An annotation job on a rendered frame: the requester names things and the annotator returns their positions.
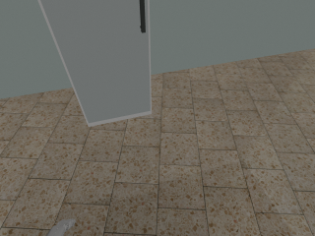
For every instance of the left robot hand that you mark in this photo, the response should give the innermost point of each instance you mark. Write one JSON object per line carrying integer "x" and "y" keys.
{"x": 61, "y": 227}

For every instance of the fridge door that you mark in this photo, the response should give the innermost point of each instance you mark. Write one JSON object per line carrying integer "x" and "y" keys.
{"x": 106, "y": 54}

